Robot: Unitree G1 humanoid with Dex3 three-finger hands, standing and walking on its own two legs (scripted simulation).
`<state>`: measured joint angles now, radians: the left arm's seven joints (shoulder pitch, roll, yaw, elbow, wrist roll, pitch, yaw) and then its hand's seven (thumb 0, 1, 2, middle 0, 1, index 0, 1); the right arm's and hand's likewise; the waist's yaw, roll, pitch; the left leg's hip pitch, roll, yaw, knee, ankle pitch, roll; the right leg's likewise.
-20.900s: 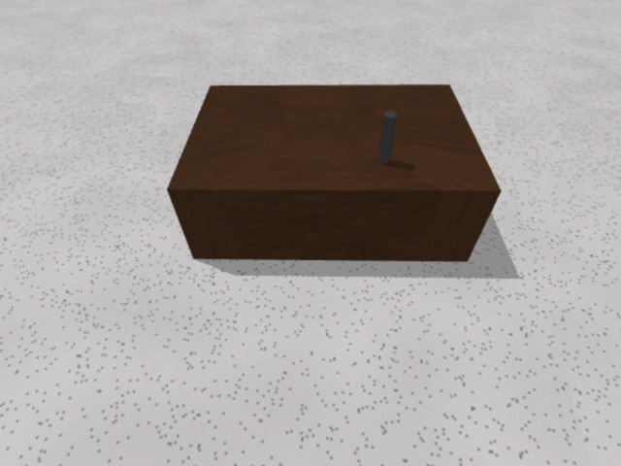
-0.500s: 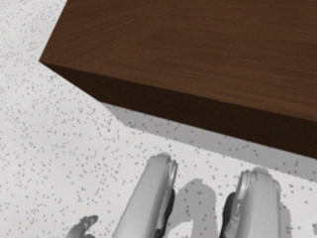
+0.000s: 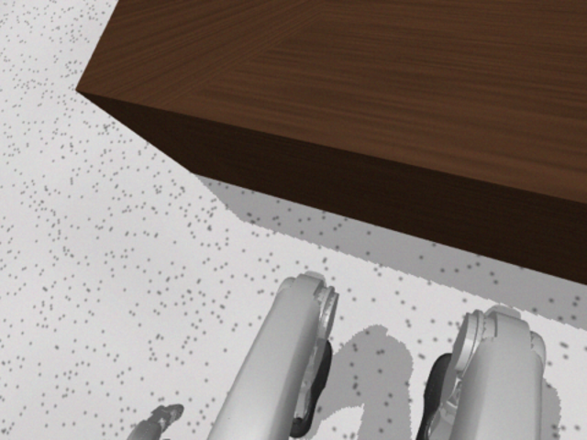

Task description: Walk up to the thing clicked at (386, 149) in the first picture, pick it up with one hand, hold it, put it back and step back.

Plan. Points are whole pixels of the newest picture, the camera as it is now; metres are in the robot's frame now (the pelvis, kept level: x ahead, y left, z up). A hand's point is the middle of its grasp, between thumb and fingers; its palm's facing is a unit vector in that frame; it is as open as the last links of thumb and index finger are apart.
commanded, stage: lower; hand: right
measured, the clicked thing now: out of the picture +0.58 -0.28 +0.06
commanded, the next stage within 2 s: loosen in 0.12 s
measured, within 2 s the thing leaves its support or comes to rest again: neither
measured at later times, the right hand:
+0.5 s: hand out of the picture +0.58 -0.27 +0.02, palm faces +0.22 +0.98 -0.02, open 6.2 cm
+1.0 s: hand out of the picture +0.58 -0.28 +0.02, palm faces +0.23 +0.97 -0.03, open 14.2 cm
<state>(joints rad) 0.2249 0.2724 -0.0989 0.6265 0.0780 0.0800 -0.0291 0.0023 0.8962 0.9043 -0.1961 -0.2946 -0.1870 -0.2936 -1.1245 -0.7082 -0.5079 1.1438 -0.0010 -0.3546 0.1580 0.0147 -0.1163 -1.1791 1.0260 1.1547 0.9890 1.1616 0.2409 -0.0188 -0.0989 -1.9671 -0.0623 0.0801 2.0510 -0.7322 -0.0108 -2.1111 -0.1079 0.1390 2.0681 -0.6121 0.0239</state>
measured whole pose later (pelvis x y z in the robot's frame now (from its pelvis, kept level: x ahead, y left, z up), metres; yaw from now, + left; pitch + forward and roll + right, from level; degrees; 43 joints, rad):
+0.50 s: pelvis +0.00 +0.00 -0.01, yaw +1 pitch +36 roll +8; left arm 0.22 0.27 -0.12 0.58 0.07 0.10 -0.04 0.00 0.91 0.89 -0.20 -0.30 -0.20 -0.29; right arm -1.14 -0.73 -0.49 1.11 0.00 -0.32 0.16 0.00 -0.08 -0.81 1.08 0.96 1.06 0.96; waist 0.24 -0.02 -0.09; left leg -1.98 -0.06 0.09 2.08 -0.74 -0.02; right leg -2.14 -0.10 0.15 2.10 -0.62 0.02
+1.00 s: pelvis +0.00 +0.00 -0.01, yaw +1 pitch +36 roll +8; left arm 0.23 0.27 -0.13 0.59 0.07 0.10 -0.03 0.00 0.88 0.91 -0.20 -0.30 -0.19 -0.30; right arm -1.12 -0.75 -0.51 1.07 0.01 -0.29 0.16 -0.01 0.25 -0.21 0.40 0.28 0.40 0.29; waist 0.24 -0.02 -0.08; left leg -1.99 -0.07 0.09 2.08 -0.73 -0.01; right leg -2.14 -0.11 0.16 2.11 -0.62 0.02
